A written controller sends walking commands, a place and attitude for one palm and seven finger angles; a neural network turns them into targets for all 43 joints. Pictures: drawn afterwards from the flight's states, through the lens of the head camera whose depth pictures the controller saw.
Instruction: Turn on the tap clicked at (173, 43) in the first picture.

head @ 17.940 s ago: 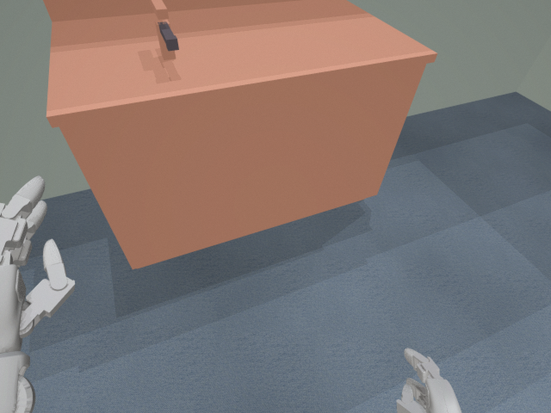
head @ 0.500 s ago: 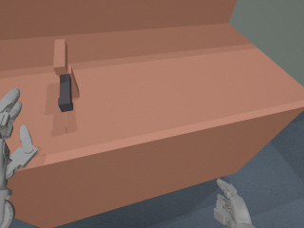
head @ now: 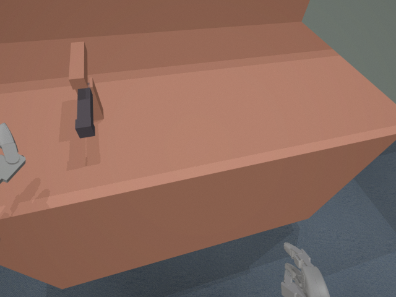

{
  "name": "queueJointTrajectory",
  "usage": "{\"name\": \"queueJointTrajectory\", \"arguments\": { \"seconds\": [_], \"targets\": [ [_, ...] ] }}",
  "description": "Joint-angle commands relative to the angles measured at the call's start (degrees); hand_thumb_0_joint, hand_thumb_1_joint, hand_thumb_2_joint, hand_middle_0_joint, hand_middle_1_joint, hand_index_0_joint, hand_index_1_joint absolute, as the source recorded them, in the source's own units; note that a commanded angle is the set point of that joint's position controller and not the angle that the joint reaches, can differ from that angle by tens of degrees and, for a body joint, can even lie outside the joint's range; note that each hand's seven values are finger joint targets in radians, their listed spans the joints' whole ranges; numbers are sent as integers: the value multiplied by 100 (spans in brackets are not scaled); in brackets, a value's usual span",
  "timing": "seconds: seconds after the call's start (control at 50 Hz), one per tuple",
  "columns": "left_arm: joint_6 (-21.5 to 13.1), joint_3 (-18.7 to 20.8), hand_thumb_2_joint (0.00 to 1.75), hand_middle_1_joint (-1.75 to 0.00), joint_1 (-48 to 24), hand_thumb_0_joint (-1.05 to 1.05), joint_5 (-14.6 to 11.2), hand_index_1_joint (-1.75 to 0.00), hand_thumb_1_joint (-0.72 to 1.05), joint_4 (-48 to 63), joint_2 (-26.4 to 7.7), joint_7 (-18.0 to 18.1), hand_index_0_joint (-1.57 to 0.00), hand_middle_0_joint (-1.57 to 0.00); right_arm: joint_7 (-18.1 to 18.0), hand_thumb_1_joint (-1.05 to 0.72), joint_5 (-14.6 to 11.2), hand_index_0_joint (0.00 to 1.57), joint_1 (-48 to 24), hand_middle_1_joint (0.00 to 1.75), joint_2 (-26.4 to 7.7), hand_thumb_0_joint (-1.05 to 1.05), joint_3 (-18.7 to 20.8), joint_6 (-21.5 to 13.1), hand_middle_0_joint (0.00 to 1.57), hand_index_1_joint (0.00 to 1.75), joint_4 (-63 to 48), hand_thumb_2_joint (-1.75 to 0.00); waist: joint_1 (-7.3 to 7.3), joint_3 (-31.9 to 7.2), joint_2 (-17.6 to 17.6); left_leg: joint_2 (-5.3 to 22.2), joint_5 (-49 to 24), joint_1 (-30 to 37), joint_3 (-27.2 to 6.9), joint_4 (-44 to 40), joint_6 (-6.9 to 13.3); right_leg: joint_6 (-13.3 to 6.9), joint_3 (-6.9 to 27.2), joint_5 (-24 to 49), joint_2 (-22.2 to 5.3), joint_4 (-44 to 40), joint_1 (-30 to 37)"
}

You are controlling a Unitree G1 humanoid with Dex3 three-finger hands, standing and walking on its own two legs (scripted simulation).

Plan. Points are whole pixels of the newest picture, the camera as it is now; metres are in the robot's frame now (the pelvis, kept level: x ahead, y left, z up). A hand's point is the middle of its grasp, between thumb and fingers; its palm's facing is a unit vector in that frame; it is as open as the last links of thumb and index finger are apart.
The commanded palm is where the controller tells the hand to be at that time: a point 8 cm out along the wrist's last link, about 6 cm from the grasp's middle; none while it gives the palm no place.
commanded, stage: come to a stop and stand still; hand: left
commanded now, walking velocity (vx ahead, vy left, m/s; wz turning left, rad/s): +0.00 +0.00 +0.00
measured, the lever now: (85, 127) +0.37 +0.27 +0.12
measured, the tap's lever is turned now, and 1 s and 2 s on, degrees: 0 0 0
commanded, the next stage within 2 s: look again from close up in 0.76 s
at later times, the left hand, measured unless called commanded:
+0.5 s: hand (52, 178) +0.23 +0.25 +0.17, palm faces +0.40 -0.87 -0.29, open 7.5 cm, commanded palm +0.17 +0.29 +0.18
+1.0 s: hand (40, 184) +0.23 +0.27 +0.15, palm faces +0.40 -0.85 -0.34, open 7.5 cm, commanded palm +0.17 +0.29 +0.18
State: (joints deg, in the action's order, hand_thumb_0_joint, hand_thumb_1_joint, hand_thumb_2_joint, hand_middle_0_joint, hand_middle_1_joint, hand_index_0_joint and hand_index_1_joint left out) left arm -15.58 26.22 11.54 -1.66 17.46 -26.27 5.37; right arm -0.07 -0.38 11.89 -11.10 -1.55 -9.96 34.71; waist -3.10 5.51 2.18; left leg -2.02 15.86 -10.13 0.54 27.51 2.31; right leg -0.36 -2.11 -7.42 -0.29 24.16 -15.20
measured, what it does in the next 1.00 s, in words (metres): stands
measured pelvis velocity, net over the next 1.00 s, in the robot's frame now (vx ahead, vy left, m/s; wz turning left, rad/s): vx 0.01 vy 0.01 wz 0.00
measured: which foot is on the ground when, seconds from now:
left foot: down 0.00-1.00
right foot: down 0.00-1.00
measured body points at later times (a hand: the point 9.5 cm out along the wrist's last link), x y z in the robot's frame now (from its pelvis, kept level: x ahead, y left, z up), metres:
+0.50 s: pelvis +0.01 +0.01 +0.00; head +0.02 +0.03 +0.45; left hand +0.20 +0.29 +0.18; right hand +0.20 -0.21 -0.06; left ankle -0.01 +0.09 -0.74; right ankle +0.06 -0.12 -0.74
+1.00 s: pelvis +0.01 +0.01 +0.00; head +0.03 +0.04 +0.45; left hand +0.20 +0.31 +0.17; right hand +0.19 -0.20 -0.07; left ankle -0.01 +0.09 -0.74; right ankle +0.06 -0.12 -0.74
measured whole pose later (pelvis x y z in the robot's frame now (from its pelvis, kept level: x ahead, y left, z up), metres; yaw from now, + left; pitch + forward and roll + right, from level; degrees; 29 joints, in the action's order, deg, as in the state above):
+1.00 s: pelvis +0.01 +0.01 +0.00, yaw +0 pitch -2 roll -1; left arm -12.3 19.7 22.8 -1.5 25.0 -19.9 6.6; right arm -0.9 -0.8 11.5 -10.2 -1.7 -7.5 33.6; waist -2.0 4.7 2.4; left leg -2.7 16.3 -7.8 0.7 26.5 3.3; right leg 1.0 -1.8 -7.7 -0.9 22.8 -12.6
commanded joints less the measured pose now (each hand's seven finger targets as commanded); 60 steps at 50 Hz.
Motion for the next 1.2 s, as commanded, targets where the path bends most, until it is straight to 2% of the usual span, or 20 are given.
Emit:
{"name": "queueJointTrajectory", "arguments": {
  "seconds": [0.0,0.06,0.1,0.12,0.14,0.2,0.26,0.36,0.4,0.54,0.62,0.64,0.7,0.84,0.86,0.92,1.04,1.06,1.14,1.18],
  "targets": [
    [-386,-452,90,-30,999,0,-139,-30,90,1734,-49,-39,-20,-20,119,-90,-51,20,-314,30,-793,0,404,-340,20,30,-997,-90,40,-1373,-796,656,-1507,-574,-432,-580,-160,-138,438,747,-401,199,1440],
    [-311,-56,90,-30,1186,0,-144,-30,90,1671,-366,87,-20,-20,53,-90,-78,20,-428,30,-785,0,384,-282,20,30,-1037,-90,58,-1181,95,633,-857,-877,-495,-734,-153,-52,269,369,-357,162,1417],
    [-312,258,90,-30,979,0,-182,-30,90,1571,-581,114,-20,-20,-55,-90,-76,20,-453,30,-787,0,390,-242,20,30,-1068,-90,81,-987,371,560,-468,-929,-532,-783,-167,-58,398,41,-364,12,1214],
    [-324,342,90,-30,839,0,-189,-30,90,1563,-646,115,-20,-20,-106,-90,-75,20,-481,30,-768,0,380,-233,20,30,-1084,-90,96,-865,357,543,-242,-913,-547,-804,-140,-62,487,-197,-374,-80,1048],
    [-346,607,90,-30,556,0,-189,-30,90,1840,-963,152,-20,-20,-146,-90,-87,20,-584,30,-780,0,353,-213,20,30,-1068,-90,121,-822,20,544,-159,-860,-548,-865,-120,-59,453,-299,-340,-26,964],
    [-369,309,90,-30,190,0,-162,-30,90,1716,-657,115,-20,-20,-209,-90,-69,20,-508,30,-709,0,310,-243,20,30,-1077,-90,111,-710,-540,566,205,-1077,-553,-938,-36,-70,511,-395,-367,-47,1089],
    [-415,-62,90,-30,-112,0,-112,-30,90,2048,-413,96,-20,-20,-190,-90,-49,20,-517,30,-727,0,291,-369,20,30,-999,-90,132,-891,-856,511,-60,-762,-463,-820,-48,-90,479,-140,-344,-55,1107],
    [-302,-424,90,-30,277,0,-44,-30,90,1841,-19,131,-20,-20,-95,-90,-26,20,-373,30,-763,0,328,-436,20,30,-876,-90,142,-1034,-391,428,-722,-495,-373,-616,-166,-98,489,394,-317,-161,1201],
    [-249,-333,90,-30,401,0,-23,-30,90,1720,-95,153,-20,-20,-82,-90,-20,20,-380,30,-791,0,356,-374,20,30,-896,-90,131,-943,-332,452,-856,-557,-389,-639,-206,-102,522,549,-312,-162,1221],
    [-219,178,90,-30,612,0,-72,-30,90,2050,-500,172,-20,-20,-127,-90,-41,20,-566,30,-716,0,323,-173,20,30,-1062,-90,136,-962,-528,488,-1032,-630,-391,-747,-233,-74,361,816,-263,-103,1441],
    [-229,20,90,-30,613,0,-76,-30,90,2300,-373,150,-20,-20,-133,-90,-26,20,-511,30,-730,0,343,-164,20,30,-1119,-90,131,-1076,-591,520,-1226,-559,-401,-724,-239,-70,323,984,-260,-26,1558],
    [-231,54,90,-30,587,0,-77,-30,90,2516,-427,158,-20,-20,-132,-90,-41,20,-600,30,-729,0,334,-189,20,30,-1103,-90,141,-1158,-825,492,-1397,-428,-376,-709,-272,-69,293,1082,-227,30,1534],
    [-195,-89,90,-30,673,0,-53,-30,90,2380,-287,166,-20,-20,-120,-90,-25,20,-476,30,-761,0,366,-172,20,30,-1078,-90,140,-1131,-775,543,-1638,-440,-405,-703,-355,-63,220,1161,-217,78,1561],
    [-67,2,90,-30,808,0,-43,-30,90,2013,-321,193,-20,-20,-138,-90,-62,20,-543,30,-743,0,360,-84,20,30,-1020,-90,145,-950,-478,553,-1183,-524,-418,-796,-338,-31,234,852,-206,-51,1429],
    [-58,-134,90,-30,777,0,-57,-30,90,1872,-159,181,-20,-20,-145,-90,-39,20,-479,30,-747,0,344,-47,20,30,-1008,-90,162,-880,-379,564,-1055,-643,-441,-828,-326,-27,198,726,-231,-92,1441],
    [-62,-176,90,-30,583,0,-28,-30,90,2010,-185,168,-20,-20,-151,-90,-43,20,-482,30,-765,0,373,-51,20,30,-1037,-90,150,-807,-453,547,-658,-758,-439,-899,-268,-36,284,507,-236,-123,1446],
    [-101,15,90,-30,560,0,-7,-30,90,2445,-427,216,-20,-20,-149,-90,-49,20,-607,30,-735,0,357,-102,20,30,-1050,-90,136,-1005,-724,498,-847,-658,-436,-859,-268,-42,248,742,-197,-38,1598],
    [-105,-110,90,-30,625,0,-22,-30,90,2327,-257,212,-20,-20,-146,-90,-22,20,-543,30,-716,0,336,-79,20,30,-1045,-90,141,-974,-700,512,-872,-725,-484,-871,-284,-49,205,697,-223,-54,1614],
    [-99,33,90,-30,761,0,-22,-30,90,2373,-386,222,-20,-20,-134,-90,-51,20,-558,30,-734,0,374,-84,20,30,-1033,-90,147,-1010,-787,508,-1149,-598,-454,-819,-351,-56,200,895,-196,-6,1578],
    [-77,-86,90,-30,826,0,-35,-30,90,2199,-245,207,-20,-20,-133,-90,-46,20,-481,30,-731,0,385,-39,20,30,-1047,-90,146,-959,-633,536,-1219,-613,-473,-812,-380,-66,190,863,-209,-27,1553]
  ]
}}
